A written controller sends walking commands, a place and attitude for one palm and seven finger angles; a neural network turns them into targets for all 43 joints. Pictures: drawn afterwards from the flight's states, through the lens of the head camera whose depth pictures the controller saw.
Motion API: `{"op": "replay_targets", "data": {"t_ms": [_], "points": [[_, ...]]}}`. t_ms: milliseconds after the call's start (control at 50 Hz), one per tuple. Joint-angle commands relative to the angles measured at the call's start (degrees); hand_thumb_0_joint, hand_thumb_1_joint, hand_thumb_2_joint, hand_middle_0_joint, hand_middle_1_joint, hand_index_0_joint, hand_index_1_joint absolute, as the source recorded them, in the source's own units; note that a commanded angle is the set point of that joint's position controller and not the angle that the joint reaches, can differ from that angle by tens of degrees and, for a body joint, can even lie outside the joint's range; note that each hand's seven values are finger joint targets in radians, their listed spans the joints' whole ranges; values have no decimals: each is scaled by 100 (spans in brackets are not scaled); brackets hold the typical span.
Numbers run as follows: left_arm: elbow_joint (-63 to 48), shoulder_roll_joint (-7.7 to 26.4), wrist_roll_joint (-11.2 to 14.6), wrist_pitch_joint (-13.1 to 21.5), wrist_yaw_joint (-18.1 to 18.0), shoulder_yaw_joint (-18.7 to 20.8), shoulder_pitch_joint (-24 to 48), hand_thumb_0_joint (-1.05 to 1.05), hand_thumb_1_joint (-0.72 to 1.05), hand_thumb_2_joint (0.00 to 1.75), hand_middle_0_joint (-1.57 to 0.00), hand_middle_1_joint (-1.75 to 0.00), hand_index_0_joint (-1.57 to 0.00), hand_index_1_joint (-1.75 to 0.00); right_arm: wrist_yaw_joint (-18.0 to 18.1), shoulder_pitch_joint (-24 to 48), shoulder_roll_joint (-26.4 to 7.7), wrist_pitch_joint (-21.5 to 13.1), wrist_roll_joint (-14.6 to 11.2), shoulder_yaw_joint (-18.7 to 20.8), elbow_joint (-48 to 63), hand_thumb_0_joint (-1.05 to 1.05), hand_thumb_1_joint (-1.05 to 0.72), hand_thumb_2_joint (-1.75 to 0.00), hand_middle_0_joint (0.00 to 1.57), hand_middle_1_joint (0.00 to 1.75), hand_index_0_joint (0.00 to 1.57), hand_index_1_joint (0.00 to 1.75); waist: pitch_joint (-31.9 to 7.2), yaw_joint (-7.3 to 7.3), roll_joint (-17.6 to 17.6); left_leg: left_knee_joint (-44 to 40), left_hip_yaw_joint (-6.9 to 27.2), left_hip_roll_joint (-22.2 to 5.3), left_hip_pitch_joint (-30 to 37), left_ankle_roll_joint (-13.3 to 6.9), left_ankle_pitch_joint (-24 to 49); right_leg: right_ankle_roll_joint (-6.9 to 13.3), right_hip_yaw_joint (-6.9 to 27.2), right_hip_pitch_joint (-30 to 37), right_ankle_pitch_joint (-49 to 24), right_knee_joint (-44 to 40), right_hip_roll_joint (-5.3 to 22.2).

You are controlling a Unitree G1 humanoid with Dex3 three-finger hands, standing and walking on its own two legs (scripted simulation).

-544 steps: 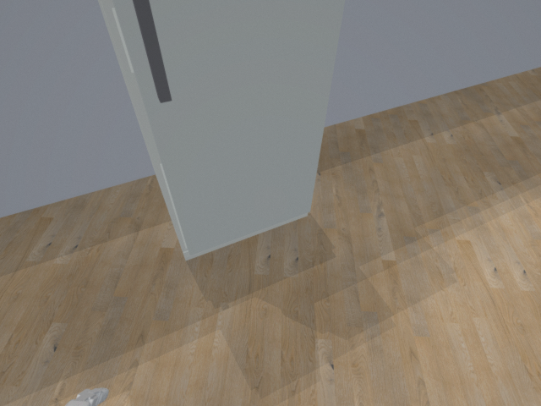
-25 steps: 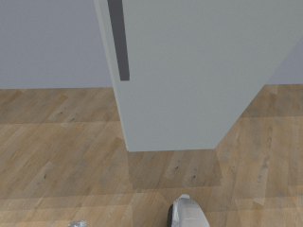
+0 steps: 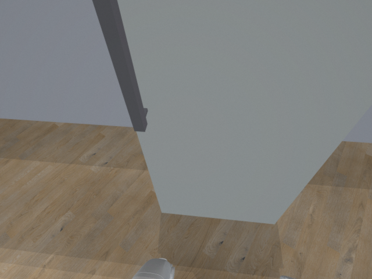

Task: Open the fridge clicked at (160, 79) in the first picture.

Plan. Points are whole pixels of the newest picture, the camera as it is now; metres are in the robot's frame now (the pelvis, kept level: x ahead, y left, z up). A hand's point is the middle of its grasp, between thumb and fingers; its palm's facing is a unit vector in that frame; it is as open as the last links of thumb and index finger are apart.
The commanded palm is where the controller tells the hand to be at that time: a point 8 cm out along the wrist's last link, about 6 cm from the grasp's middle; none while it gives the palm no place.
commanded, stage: come to a stop and stand still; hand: left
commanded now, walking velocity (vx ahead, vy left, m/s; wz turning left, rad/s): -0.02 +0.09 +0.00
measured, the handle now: (126, 55) +0.46 +0.16 +0.24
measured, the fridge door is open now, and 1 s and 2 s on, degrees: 0 0 0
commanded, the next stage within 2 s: look again from close up in 1.50 s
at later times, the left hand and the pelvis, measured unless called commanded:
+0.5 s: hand out of the picture -0.11 +0.22 -0.17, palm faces +0.16 -0.98 -0.15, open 7.4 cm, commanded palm none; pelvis -0.08 +0.05 +0.01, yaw +4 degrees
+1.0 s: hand out of the picture -0.01 +0.18 -0.18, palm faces +0.09 -0.97 -0.20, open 7.1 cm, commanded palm none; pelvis -0.05 +0.00 +0.00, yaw +3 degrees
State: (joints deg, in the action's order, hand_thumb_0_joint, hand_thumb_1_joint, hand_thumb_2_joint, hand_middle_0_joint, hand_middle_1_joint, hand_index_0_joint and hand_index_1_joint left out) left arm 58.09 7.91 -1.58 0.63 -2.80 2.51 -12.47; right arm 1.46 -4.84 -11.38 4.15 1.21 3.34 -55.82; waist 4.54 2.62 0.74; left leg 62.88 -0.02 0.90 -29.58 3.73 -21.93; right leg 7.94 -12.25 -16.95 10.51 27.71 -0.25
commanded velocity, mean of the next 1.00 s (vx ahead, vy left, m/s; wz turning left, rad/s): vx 0.09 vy -0.04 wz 0.00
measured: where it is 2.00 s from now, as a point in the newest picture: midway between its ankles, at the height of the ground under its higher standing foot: outside the picture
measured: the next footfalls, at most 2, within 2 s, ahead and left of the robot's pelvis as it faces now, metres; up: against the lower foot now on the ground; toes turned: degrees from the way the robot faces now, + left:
left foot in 0.38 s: -0.10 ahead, +0.16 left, +0.00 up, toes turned +8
right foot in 0.80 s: +0.01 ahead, -0.10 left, +0.00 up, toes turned -2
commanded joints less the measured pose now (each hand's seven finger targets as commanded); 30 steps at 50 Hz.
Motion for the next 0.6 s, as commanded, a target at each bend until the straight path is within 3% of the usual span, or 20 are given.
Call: {"op": "replay_targets", "data": {"t_ms": [0,80,140,200,220,240,280,300,320,340,360,380,400,420,460,480,500,540,580], "points": [[-218,911,4,7,-52,233,-559,0,90,90,-20,-30,-20,-30,-61,-690,-252,72,19,103,100,0,-90,-90,20,30,20,30,-566,-120,-491,399,377,-272,-21,-4,164,6,1829,499,-2315,-1019,2134],[-226,930,-5,-20,19,235,-661,0,90,90,-20,-30,-20,-30,-126,-687,-275,11,32,70,69,0,-90,-90,20,30,20,30,-653,-54,-812,-207,193,-333,201,-32,320,-344,1939,609,151,-1523,1860],[-170,995,-44,-34,55,246,-767,0,90,90,-20,-30,-20,-30,-161,-681,-185,-70,9,23,29,0,-90,-90,20,30,20,30,-672,39,-912,-1198,-99,-333,625,-65,-7,-355,1979,605,1477,-1897,1769],[15,1058,-73,-42,95,270,-790,0,90,90,-20,-30,-20,-30,-162,-949,-41,-156,-12,-24,-145,0,-90,-90,20,30,20,30,-685,74,-1158,-2104,-443,-228,1127,-135,-516,-278,1970,629,2114,-2265,1722],[47,1083,-86,-48,96,287,-796,0,90,90,-20,-30,-20,-30,-159,-1161,-3,-200,-5,-47,-209,0,-90,-90,20,30,20,30,-740,55,-1196,-2409,-556,-167,1336,-189,-594,-257,1931,634,2090,-2342,1691],[92,1091,-93,-60,91,301,-731,0,90,90,-20,-30,-20,-30,-149,-1490,75,-241,-1,-50,-319,0,-90,-90,20,30,20,30,-784,-53,-1239,-2734,-670,-104,1643,-248,-546,-308,1826,534,2118,-2415,1609],[212,1133,-48,-101,89,295,-480,0,90,90,-20,-30,-20,-30,-120,-2403,149,-302,1,-100,-713,0,-90,-90,20,30,20,30,-840,-389,-1155,-3773,-947,29,2592,-369,-64,-635,1397,150,2314,-2415,1292],[295,1028,-2,-118,80,264,-460,0,90,90,-20,-30,-20,-30,-76,-2677,190,-317,11,-126,-883,0,-90,-90,20,30,20,30,-784,-457,-837,-4473,-918,-58,3062,-416,222,-789,1263,-122,2438,-2135,1172],[324,861,46,-132,99,198,-476,0,90,90,-20,-30,-20,-30,-16,-2877,58,-334,56,-136,-951,0,-90,-90,20,30,20,30,-586,-517,-212,-5083,-571,-374,3118,-547,78,-960,1025,-349,2257,-1551,942],[317,510,123,-150,140,113,-540,0,90,90,-20,-30,-20,-30,28,-2714,-139,-359,133,-110,-910,0,-90,-90,20,30,20,30,-97,-417,899,-5885,699,-1300,2533,-813,-1100,-1120,655,-724,1737,-465,486],[328,157,136,-192,169,62,-597,0,90,90,-20,-30,-20,-30,98,-2110,-338,-339,119,-123,-665,0,-90,-90,20,30,20,30,602,-236,1596,-6269,1503,-2190,1437,-1055,-1870,-1052,467,-974,1079,697,286],[312,179,73,-211,219,94,-585,0,90,90,-20,-30,-20,-30,145,-1622,-432,-349,124,-145,-440,0,-90,-90,20,30,20,30,819,-140,1104,-6356,1495,-2392,781,-1217,-1792,-947,787,-962,1032,1599,279],[320,269,14,-247,285,145,-447,0,90,90,-20,-30,-20,-30,155,-1394,-371,-420,111,-179,-468,0,-90,-90,20,30,20,30,800,-31,1128,-6338,1410,-2200,612,-1139,-1623,-869,1054,-990,863,2074,306],[354,358,-37,-253,319,199,-544,0,90,90,-20,-30,-20,-30,154,-1320,-270,-478,70,-205,-492,0,-90,-90,20,30,20,30,820,65,884,-6166,857,-1853,732,-944,-1093,-883,1106,-1113,658,2445,200],[387,303,-37,-199,353,191,-655,0,90,90,-20,-30,-20,-30,150,-1529,-323,-536,32,-221,-561,0,-90,-90,20,30,20,30,783,12,586,-5873,506,-1595,1198,-982,-578,-903,1075,-1609,438,3473,118],[365,315,-39,-175,348,187,-580,0,90,90,-20,-30,-20,-30,161,-1781,-288,-562,26,-215,-636,0,-90,-90,20,30,20,30,753,-101,560,-5755,473,-1580,1553,-1006,-413,-904,1096,-1938,416,3743,142],[300,335,-33,-147,353,193,-416,0,90,90,-20,-30,-20,-30,175,-2042,-175,-590,20,-237,-711,0,-90,-90,20,30,20,30,831,-196,446,-5699,520,-1628,1757,-1054,-235,-888,1133,-2235,396,3816,223],[154,332,-25,-146,343,179,-209,0,90,90,-20,-30,-20,-30,195,-2390,-168,-604,52,-213,-826,0,-90,-90,20,30,20,30,764,-355,585,-5597,696,-1804,2048,-1149,-236,-903,1171,-2446,485,3770,369],[19,297,-8,-132,358,158,23,0,90,90,-20,-30,-20,-30,200,-2589,-177,-630,79,-169,-888,0,-90,-90,20,30,20,30,603,-464,662,-5502,788,-1916,2367,-1273,-10,-920,1095,-2429,633,3230,536]]}}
